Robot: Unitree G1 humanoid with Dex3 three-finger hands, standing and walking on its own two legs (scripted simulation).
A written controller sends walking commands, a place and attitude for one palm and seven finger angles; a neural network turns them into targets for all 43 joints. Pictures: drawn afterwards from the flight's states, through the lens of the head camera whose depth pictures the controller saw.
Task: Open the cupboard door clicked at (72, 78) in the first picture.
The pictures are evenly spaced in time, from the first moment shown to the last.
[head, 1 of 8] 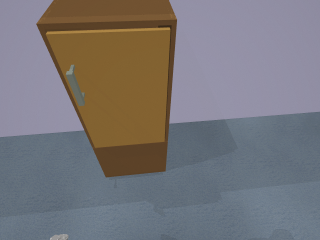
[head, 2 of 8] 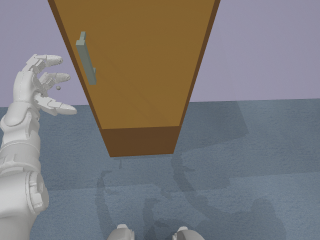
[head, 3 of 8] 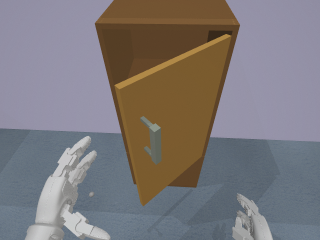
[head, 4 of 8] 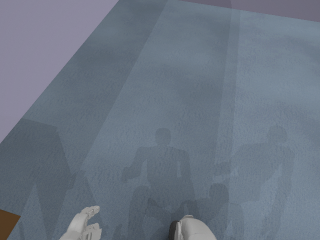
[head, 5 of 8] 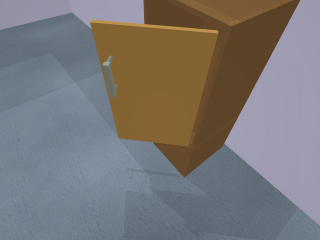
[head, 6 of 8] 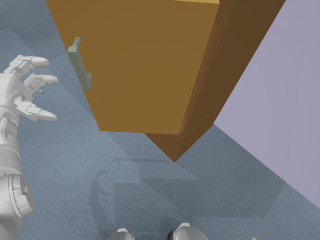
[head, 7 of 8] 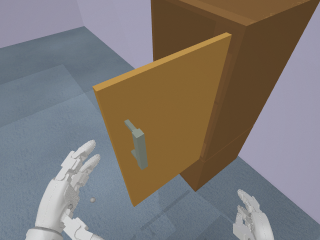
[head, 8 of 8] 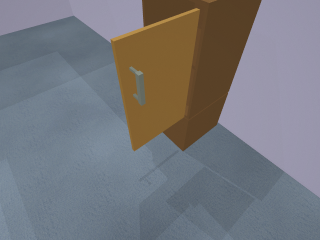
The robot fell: no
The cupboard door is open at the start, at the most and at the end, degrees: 0 90 90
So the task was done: yes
